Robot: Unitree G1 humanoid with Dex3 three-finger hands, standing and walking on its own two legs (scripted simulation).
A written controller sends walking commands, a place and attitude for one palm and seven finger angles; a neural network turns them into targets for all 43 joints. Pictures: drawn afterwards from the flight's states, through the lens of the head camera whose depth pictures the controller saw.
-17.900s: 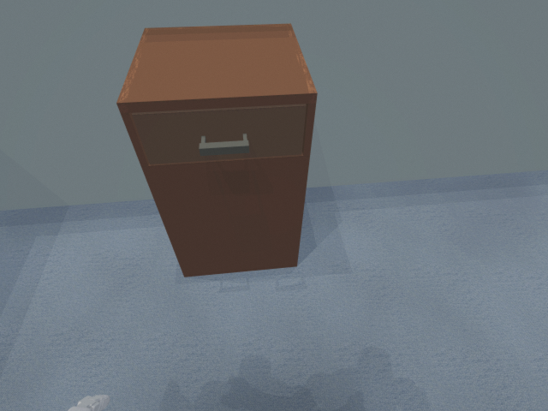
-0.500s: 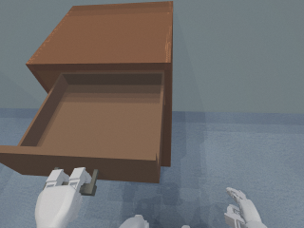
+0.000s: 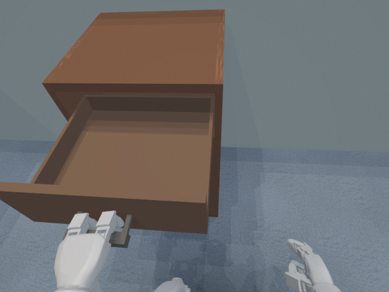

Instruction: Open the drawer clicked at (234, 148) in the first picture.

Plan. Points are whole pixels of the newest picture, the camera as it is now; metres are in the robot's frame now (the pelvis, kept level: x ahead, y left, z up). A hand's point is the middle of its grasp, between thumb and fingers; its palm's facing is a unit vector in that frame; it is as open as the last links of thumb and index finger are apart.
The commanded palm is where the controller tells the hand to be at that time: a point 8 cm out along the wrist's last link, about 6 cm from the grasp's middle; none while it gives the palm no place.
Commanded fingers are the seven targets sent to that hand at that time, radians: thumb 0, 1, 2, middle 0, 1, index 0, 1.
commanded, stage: lift the hand off the handle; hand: left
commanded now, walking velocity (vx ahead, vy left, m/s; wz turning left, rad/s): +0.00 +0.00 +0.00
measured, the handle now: (100, 227) +0.24 +0.22 +0.01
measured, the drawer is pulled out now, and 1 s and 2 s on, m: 0.30 0.29 0.29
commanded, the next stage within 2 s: draw the hand back to the body in 1.44 s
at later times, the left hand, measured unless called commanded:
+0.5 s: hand (96, 245) +0.20 +0.21 +0.02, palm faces +0.01 -0.14 -0.99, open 13.6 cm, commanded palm +0.18 +0.21 +0.09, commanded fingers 0.00 -0.50 0.30 -0.30 -1.20 -0.30 -1.20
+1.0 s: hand (84, 230) +0.21 +0.21 +0.09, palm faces +0.06 -0.17 -0.98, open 13.7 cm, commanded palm +0.18 +0.20 +0.16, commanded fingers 0.00 -0.50 0.30 -0.30 -1.20 -0.30 -1.20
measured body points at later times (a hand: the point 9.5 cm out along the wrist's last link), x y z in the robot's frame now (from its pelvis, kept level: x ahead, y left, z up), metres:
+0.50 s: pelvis +0.00 +0.02 +0.02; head +0.03 -0.02 +0.47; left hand +0.20 +0.22 +0.08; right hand +0.19 -0.21 -0.08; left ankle +0.03 +0.11 -0.66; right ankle -0.01 -0.07 -0.66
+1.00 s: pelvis +0.02 +0.02 +0.04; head +0.02 -0.03 +0.49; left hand +0.20 +0.21 +0.15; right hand +0.23 -0.18 -0.04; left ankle +0.03 +0.11 -0.66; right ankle -0.01 -0.07 -0.66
